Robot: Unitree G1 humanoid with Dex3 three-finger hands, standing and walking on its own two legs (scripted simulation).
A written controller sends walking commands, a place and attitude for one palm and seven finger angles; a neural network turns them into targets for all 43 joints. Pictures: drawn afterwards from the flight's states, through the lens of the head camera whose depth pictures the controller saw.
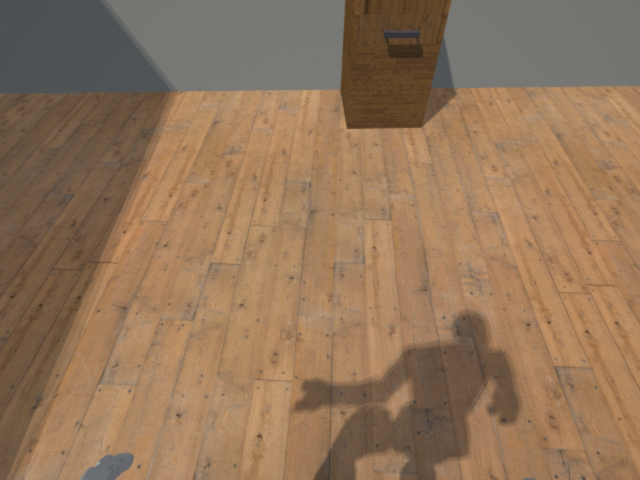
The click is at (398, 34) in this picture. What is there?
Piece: drawer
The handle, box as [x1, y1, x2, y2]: [383, 29, 419, 37]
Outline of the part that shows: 383,29 384,37 419,36 419,31 417,31 416,29 414,29 413,31 386,31 385,29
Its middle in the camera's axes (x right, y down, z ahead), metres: +0.38 -0.98 +1.83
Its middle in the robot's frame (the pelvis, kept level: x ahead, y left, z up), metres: +2.02 -0.28 -0.23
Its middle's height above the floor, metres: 0.54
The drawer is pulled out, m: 0.00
